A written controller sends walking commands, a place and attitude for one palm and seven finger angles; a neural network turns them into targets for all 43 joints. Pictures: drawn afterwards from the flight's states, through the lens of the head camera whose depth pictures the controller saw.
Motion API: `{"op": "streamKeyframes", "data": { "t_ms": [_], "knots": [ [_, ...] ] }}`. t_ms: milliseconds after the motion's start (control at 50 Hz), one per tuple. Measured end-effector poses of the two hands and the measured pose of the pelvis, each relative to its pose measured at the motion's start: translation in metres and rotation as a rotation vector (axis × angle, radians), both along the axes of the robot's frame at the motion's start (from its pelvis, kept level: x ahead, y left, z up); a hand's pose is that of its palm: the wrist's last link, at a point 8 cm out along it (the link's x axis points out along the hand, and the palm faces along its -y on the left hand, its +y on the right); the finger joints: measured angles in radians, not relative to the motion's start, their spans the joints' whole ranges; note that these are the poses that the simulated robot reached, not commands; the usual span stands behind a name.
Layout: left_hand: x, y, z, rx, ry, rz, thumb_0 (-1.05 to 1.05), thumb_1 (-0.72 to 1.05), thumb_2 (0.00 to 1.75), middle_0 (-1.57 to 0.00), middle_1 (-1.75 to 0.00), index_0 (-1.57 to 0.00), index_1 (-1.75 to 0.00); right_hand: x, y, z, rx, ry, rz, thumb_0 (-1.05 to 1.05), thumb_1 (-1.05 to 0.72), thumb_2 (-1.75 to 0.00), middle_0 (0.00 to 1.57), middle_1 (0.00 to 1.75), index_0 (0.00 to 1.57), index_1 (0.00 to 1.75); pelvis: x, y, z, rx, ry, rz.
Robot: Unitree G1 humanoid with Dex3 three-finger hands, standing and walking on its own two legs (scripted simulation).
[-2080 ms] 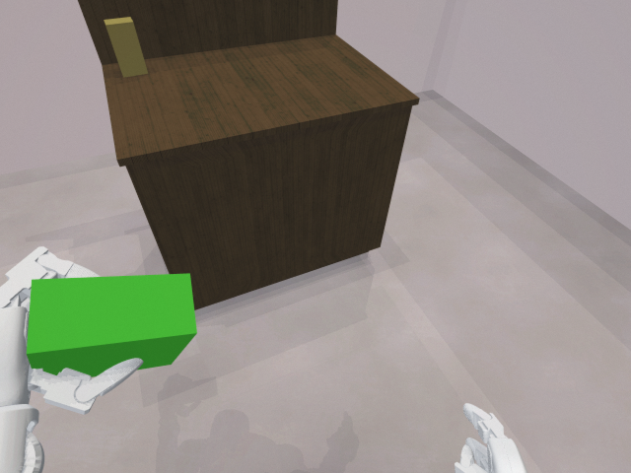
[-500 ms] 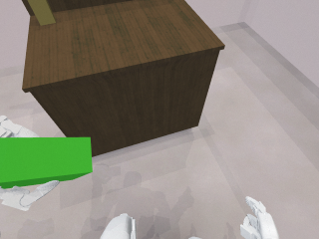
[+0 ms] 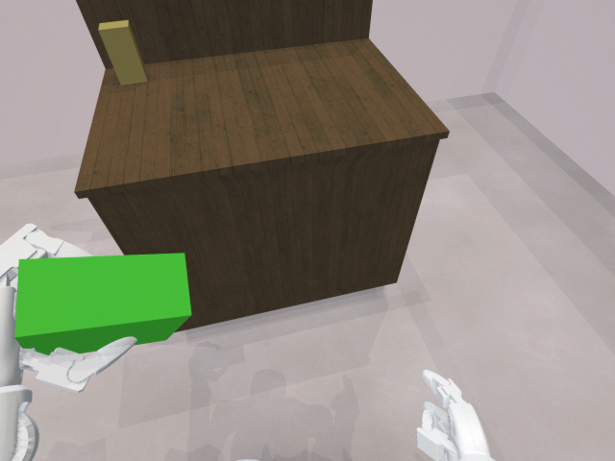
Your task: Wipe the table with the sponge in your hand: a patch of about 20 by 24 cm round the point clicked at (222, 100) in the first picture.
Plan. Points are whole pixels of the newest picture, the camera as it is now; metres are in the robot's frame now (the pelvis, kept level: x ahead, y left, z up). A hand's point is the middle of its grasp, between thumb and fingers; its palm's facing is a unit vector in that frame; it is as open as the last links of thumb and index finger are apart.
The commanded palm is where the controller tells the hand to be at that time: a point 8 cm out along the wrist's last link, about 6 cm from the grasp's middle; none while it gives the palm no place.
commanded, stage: take the last steps up to it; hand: left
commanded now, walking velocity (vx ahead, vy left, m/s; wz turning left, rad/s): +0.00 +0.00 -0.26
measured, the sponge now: (131, 305) +0.23 +0.20 +0.15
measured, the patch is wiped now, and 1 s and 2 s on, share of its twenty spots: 0.00 0.00 0.00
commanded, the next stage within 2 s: none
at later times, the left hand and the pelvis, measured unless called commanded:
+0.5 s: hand (103, 298) +0.22 +0.22 +0.17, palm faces +0.36 -0.84 -0.40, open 10.4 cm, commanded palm +0.17 +0.27 +0.19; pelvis +0.00 -0.01 +0.01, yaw -2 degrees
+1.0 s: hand (159, 240) +0.30 +0.19 +0.17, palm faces +0.34 -0.83 -0.45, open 10.4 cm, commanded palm +0.24 +0.25 +0.19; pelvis +0.06 -0.02 +0.00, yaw -3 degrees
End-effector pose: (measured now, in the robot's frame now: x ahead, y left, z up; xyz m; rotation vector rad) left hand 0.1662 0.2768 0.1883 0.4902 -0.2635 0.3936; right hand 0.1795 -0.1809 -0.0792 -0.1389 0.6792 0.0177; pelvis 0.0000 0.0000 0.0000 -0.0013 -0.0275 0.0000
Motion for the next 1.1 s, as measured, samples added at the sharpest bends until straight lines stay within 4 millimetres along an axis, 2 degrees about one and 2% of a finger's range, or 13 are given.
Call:
{"op": "streamKeyframes", "data": {
  "t_ms": [120, 220, 280, 340, 440, 540, 620, 700, 800, 880, 960, 1100],
  "knots": [
    [0.015, -0.009, -0.007, -0.023, 0.018, -0.053, 0.0, -0.51, 1.0, -0.7, -1.36, -0.7, -1.36, -0.032, -0.049, -0.001, -0.106, 0.071, -0.123, 0.01, -0.91, -0.9, 0.21, 0.3, 0.2, 0.3, -0.003, -0.001, 0.002, 0.002, 0.016, -0.027],
    [0.02, -0.01, -0.008, -0.001, 0.019, -0.104, 0.0, -0.51, 1.0, -0.7, -1.36, -0.7, -1.36, -0.06, -0.078, 0.011, -0.166, 0.075, -0.23, 0.01, -0.91, -0.9, 0.2, 0.3, 0.2, 0.3, -0.01, -0.002, 0.004, 0.012, 0.008, -0.053],
    [0.017, -0.015, -0.005, 0.028, 0.018, -0.118, 0.0, -0.51, 1.0, -0.7, -1.36, -0.7, -1.36, -0.071, -0.088, 0.012, -0.177, 0.063, -0.263, 0.01, -0.91, -0.9, 0.2, 0.3, 0.2, 0.3, -0.01, -0.005, 0.003, 0.003, 0.009, -0.058],
    [0.013, -0.02, -0.004, 0.043, 0.009, -0.112, 0.0, -0.51, 1.0, -0.7, -1.36, -0.7, -1.36, -0.077, -0.093, 0.005, -0.172, 0.074, -0.272, 0.01, -0.91, -0.9, 0.2, 0.3, 0.2, 0.3, -0.009, -0.009, 0.0, 0.0, 0.011, -0.055],
    [0.014, -0.02, -0.006, 0.01, -0.008, -0.088, 0.0, -0.51, 1.01, -0.7, -1.36, -0.7, -1.36, -0.081, -0.088, -0.005, -0.163, 0.143, -0.243, 0.01, -0.91, -0.9, 0.2, 0.3, 0.2, 0.3, -0.005, -0.009, 0.003, 0.015, 0.011, -0.04],
    [0.019, -0.011, 0.0, 0.006, -0.028, -0.086, 0.0, -0.51, 1.01, -0.7, -1.36, -0.7, -1.36, -0.069, -0.068, -0.002, -0.152, 0.153, -0.197, 0.01, -0.91, -0.9, 0.2, 0.3, 0.2, 0.3, 0.003, -0.001, 0.007, 0.028, 0.002, -0.033],
    [0.026, 0.001, 0.001, 0.025, -0.072, -0.103, 0.0, -0.51, 1.01, -0.7, -1.36, -0.7, -1.36, -0.047, -0.051, -0.003, -0.143, 0.088, -0.198, 0.01, -0.91, -0.9, 0.2, 0.3, 0.2, 0.3, 0.011, 0.012, -0.002, 0.02, -0.016, -0.048],
    [0.041, 0.008, 0.0, 0.04, -0.045, -0.086, 0.0, -0.51, 1.01, -0.7, -1.36, -0.7, -1.36, -0.028, -0.031, -0.002, -0.079, 0.047, -0.201, 0.01, -0.91, -0.9, 0.2, 0.3, 0.2, 0.3, 0.019, 0.014, 0.0, 0.018, -0.013, -0.059],
    [0.056, -0.004, 0.002, 0.034, 0.003, -0.079, 0.0, -0.51, 1.01, -0.7, -1.36, -0.7, -1.36, -0.01, -0.02, -0.001, -0.018, 0.032, -0.168, 0.01, -0.91, -0.9, 0.2, 0.3, 0.2, 0.3, 0.032, 0.006, 0.006, 0.01, 0.004, -0.072],
    [0.068, -0.025, 0.003, 0.068, 0.012, -0.092, 0.0, -0.51, 1.01, -0.7, -1.36, -0.7, -1.36, 0.002, -0.03, -0.012, 0.0, 0.04, -0.155, 0.01, -0.9, -0.9, 0.21, 0.3, 0.2, 0.3, 0.044, -0.009, 0.001, 0.016, 0.01, -0.072],
    [0.084, -0.041, 0.0, 0.064, 0.015, -0.098, 0.0, -0.51, 1.01, -0.7, -1.36, -0.7, -1.36, 0.012, -0.056, -0.026, -0.027, 0.103, -0.154, 0.01, -0.9, -0.9, 0.21, 0.3, 0.2, 0.3, 0.056, -0.021, -0.003, 0.017, 0.009, -0.057],
    [0.111, -0.045, 0.004, 0.064, 0.056, -0.103, 0.0, -0.51, 1.01, -0.7, -1.36, -0.7, -1.36, 0.028, -0.1, -0.007, -0.121, 0.166, -0.207, 0.01, -0.91, -0.9, 0.2, 0.3, 0.2, 0.3, 0.084, -0.027, 0.012, 0.045, 0.028, -0.051]
  ]
}}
